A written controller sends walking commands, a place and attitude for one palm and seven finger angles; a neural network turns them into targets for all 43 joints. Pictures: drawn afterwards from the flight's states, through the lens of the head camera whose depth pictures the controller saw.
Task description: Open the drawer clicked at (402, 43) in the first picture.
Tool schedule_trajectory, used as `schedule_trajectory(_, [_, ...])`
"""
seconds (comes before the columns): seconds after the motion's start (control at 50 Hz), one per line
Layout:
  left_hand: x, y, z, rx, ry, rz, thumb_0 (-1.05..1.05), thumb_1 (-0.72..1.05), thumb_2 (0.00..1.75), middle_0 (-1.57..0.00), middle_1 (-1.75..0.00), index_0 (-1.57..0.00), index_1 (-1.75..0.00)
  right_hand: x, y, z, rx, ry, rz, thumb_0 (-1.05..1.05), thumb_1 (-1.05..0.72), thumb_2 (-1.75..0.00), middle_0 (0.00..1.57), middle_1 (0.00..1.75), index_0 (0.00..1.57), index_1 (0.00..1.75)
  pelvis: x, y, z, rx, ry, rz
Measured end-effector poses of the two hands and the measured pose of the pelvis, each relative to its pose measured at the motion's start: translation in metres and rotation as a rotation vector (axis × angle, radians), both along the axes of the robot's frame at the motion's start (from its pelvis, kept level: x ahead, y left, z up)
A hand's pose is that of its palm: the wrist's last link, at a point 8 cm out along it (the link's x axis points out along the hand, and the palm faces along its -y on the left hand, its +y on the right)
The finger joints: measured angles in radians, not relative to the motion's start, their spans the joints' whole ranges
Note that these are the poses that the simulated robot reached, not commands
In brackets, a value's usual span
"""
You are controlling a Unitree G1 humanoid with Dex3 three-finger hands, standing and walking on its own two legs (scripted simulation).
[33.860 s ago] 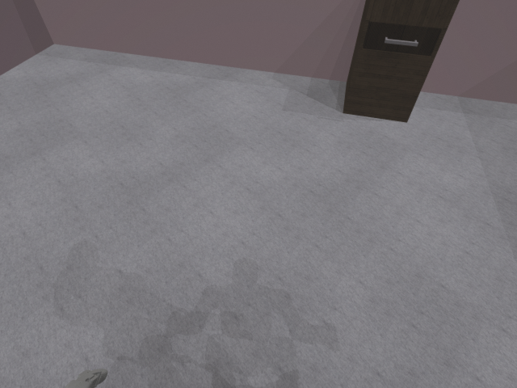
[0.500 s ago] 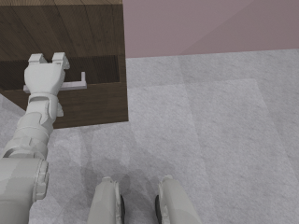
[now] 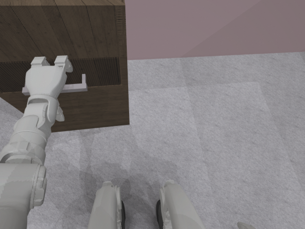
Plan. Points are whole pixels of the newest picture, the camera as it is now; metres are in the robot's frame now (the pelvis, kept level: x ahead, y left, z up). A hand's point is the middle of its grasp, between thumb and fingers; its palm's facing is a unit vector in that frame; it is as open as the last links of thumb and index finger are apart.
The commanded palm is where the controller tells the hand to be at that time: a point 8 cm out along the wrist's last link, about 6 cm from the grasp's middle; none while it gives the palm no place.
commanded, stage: move the hooked fingers above the handle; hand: left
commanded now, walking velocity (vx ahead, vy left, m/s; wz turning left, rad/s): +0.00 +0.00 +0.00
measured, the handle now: (56, 84) +0.54 +0.26 -0.09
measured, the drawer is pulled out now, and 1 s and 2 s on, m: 0.00 0.00 0.00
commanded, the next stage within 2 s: none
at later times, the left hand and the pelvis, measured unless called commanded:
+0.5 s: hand (60, 88) +0.49 +0.22 -0.04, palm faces -0.07 -0.09 -0.99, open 13.8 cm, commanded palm +0.48 +0.23 +0.02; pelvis +0.01 +0.01 +0.01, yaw +0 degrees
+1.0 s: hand (59, 85) +0.49 +0.22 -0.02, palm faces -0.05 -0.08 -1.00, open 13.8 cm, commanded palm +0.48 +0.23 +0.02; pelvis +0.00 +0.01 +0.01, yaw +1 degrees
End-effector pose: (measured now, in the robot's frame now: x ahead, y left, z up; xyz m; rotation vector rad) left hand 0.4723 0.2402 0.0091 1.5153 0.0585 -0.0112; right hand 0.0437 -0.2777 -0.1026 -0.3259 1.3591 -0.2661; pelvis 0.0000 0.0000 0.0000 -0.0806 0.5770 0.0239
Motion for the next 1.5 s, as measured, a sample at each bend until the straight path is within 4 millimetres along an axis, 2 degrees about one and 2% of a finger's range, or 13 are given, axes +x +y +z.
schedule_trajectory(0.14, [-0.008,0.022,-0.002,0.060,-0.038,0.099,0.00,-0.48,0.30,-0.34,-1.23,-0.32,-1.20,-0.005,0.013,-0.013,0.059,0.059,-0.013,0.00,-0.91,-0.90,0.20,0.30,0.20,0.30,0.000,0.003,0.000,0.007,-0.001,-0.008])
schedule_trajectory(0.26, [-0.013,0.042,0.014,0.076,0.048,0.164,0.00,-0.48,0.30,-0.33,-1.21,-0.32,-1.20,0.000,0.028,-0.005,0.092,0.055,-0.008,0.00,-0.91,-0.90,0.21,0.30,0.20,0.30,0.004,0.005,0.014,0.007,-0.018,0.006])
schedule_trajectory(0.44, [-0.002,-0.006,0.017,-0.022,0.092,-0.044,0.00,-0.48,0.30,-0.32,-1.20,-0.32,-1.20,0.010,0.024,0.014,0.035,0.001,-0.011,0.00,-0.91,-0.90,0.21,0.30,0.20,0.30,0.012,0.009,0.020,-0.004,-0.033,0.012])
schedule_trajectory(0.54, [-0.002,-0.010,0.006,-0.034,-0.026,-0.058,0.00,-0.48,0.30,-0.34,-1.22,-0.32,-1.20,0.006,0.017,0.006,0.019,0.013,-0.010,0.00,-0.91,-0.90,0.21,0.30,0.20,0.30,0.008,0.011,0.008,-0.006,-0.014,-0.003])
schedule_trajectory(0.66, [-0.015,0.027,-0.008,0.074,-0.049,0.108,0.00,-0.48,0.30,-0.34,-1.22,-0.32,-1.20,-0.001,0.020,-0.013,0.062,0.052,-0.006,0.00,-0.91,-0.90,0.21,0.30,0.20,0.30,-0.002,0.011,0.000,0.003,-0.007,-0.009])
schedule_trajectory(0.76, [-0.022,0.050,0.002,0.093,0.031,0.190,0.00,-0.48,0.30,-0.33,-1.21,-0.32,-1.20,-0.003,0.027,-0.012,0.085,0.066,0.003,0.00,-0.91,-0.90,0.21,0.30,0.20,0.30,-0.004,0.008,0.007,0.005,-0.014,0.007])
schedule_trajectory(0.82, [-0.019,0.037,0.014,0.060,0.074,0.137,0.00,-0.48,0.30,-0.33,-1.21,-0.32,-1.20,-0.001,0.029,-0.003,0.075,0.057,0.010,0.00,-0.91,-0.90,0.21,0.30,0.20,0.30,-0.002,0.007,0.014,0.002,-0.029,0.023])
schedule_trajectory(0.94, [0.003,-0.013,0.026,-0.009,0.063,-0.028,0.00,-0.49,0.30,-0.33,-1.20,-0.32,-1.20,0.002,0.021,0.014,0.020,-0.006,-0.005,0.00,-0.91,-0.90,0.21,0.30,0.20,0.30,0.003,0.007,0.017,-0.006,-0.035,0.026])
schedule_trajectory(1.04, [0.000,-0.011,0.017,0.012,-0.020,-0.016,0.00,-0.48,0.30,-0.35,-1.22,-0.31,-1.20,-0.003,0.012,0.007,0.010,-0.011,-0.005,0.00,-0.91,-0.90,0.21,0.30,0.20,0.30,-0.001,0.006,0.007,-0.005,-0.027,0.005])
schedule_trajectory(1.16, [-0.013,0.024,-0.005,0.077,0.009,0.122,0.00,-0.48,0.30,-0.33,-1.21,-0.31,-1.20,-0.014,0.012,-0.009,0.043,0.021,-0.013,0.00,-0.91,-0.90,0.21,0.30,0.20,0.30,-0.011,0.004,-0.002,0.006,-0.015,-0.009])
schedule_trajectory(1.24, [-0.022,0.039,-0.002,0.079,0.039,0.143,0.00,-0.48,0.30,-0.33,-1.21,-0.32,-1.20,-0.019,0.016,-0.013,0.061,0.052,-0.010,0.00,-0.91,-0.90,0.21,0.30,0.20,0.30,-0.011,0.002,0.000,0.007,-0.009,-0.003])
schedule_trajectory(1.38, [-0.016,0.017,0.020,0.018,0.036,0.037,0.00,-0.48,0.30,-0.32,-1.20,-0.32,-1.20,-0.010,0.020,-0.001,0.047,0.034,-0.001,0.01,-0.91,-0.90,0.21,0.30,0.20,0.30,-0.004,0.003,0.010,0.000,-0.030,0.017])
schedule_trajectory(1.5, [0.001,0.006,0.021,0.000,-0.022,0.027,0.00,-0.48,0.30,-0.34,-1.23,-0.33,-1.21,-0.003,0.015,0.005,0.021,-0.014,-0.006,0.00,-0.91,-0.90,0.21,0.30,0.20,0.30,-0.001,0.005,0.007,-0.010,-0.024,0.009])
